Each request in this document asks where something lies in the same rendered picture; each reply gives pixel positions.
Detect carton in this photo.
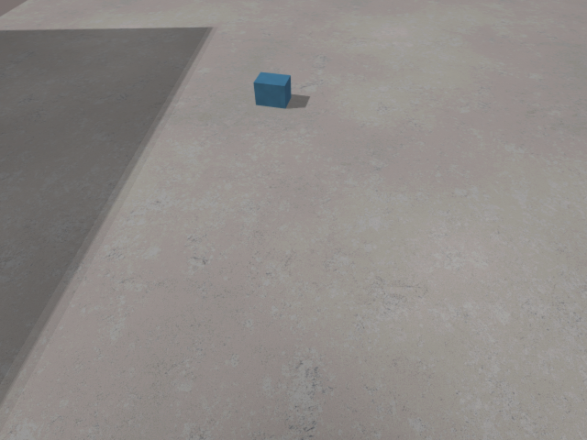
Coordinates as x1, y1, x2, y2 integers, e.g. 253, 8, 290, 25
254, 72, 291, 108

